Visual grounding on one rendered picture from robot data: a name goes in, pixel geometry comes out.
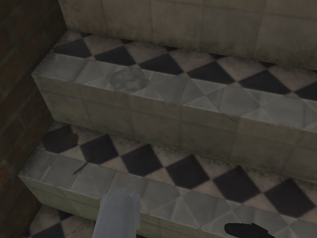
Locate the left robot thigh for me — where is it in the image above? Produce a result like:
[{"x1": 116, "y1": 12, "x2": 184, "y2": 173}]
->
[{"x1": 92, "y1": 188, "x2": 141, "y2": 238}]

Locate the right robot hand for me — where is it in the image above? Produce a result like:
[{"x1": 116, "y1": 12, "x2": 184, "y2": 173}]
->
[{"x1": 224, "y1": 223, "x2": 275, "y2": 238}]

